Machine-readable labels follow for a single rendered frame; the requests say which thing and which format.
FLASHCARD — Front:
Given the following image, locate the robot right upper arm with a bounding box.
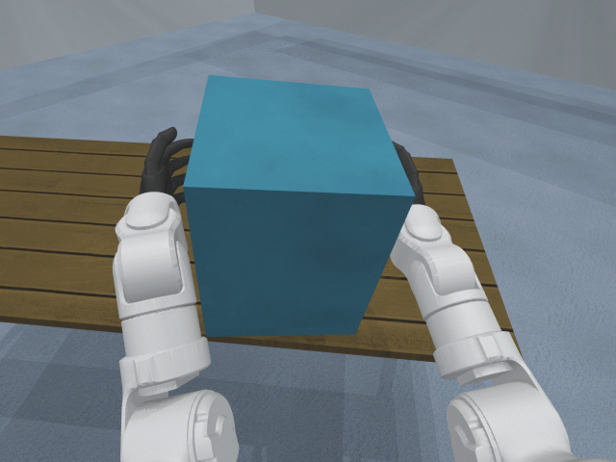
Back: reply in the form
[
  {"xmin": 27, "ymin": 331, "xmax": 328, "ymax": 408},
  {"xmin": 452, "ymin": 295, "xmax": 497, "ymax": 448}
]
[{"xmin": 447, "ymin": 380, "xmax": 615, "ymax": 462}]

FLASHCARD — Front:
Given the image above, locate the table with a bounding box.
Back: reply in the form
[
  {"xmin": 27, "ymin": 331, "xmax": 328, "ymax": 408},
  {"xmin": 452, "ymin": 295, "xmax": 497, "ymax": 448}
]
[{"xmin": 0, "ymin": 136, "xmax": 524, "ymax": 362}]

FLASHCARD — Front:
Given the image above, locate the robot right forearm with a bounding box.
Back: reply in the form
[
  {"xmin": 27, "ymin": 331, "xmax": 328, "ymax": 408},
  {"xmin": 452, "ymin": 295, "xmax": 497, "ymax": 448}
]
[{"xmin": 390, "ymin": 204, "xmax": 571, "ymax": 450}]

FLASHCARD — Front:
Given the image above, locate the robot left upper arm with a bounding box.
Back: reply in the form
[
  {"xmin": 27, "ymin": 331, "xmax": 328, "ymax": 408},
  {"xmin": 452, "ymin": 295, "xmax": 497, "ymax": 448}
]
[{"xmin": 122, "ymin": 390, "xmax": 239, "ymax": 462}]

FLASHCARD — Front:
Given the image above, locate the carton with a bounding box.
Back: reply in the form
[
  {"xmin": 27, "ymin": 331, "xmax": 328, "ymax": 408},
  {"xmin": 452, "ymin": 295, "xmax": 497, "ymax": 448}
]
[{"xmin": 183, "ymin": 75, "xmax": 416, "ymax": 337}]

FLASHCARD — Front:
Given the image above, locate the right robot hand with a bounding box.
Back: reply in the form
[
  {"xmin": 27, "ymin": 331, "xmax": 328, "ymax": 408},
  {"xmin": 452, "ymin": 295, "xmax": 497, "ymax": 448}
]
[{"xmin": 392, "ymin": 141, "xmax": 425, "ymax": 205}]

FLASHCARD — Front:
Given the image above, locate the robot left forearm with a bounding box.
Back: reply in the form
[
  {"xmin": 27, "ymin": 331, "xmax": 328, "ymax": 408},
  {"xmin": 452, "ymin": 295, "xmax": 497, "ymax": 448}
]
[{"xmin": 113, "ymin": 192, "xmax": 212, "ymax": 462}]

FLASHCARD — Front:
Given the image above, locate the left robot hand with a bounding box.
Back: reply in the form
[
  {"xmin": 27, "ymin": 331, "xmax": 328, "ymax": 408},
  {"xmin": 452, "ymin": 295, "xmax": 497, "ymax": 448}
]
[{"xmin": 139, "ymin": 127, "xmax": 193, "ymax": 206}]

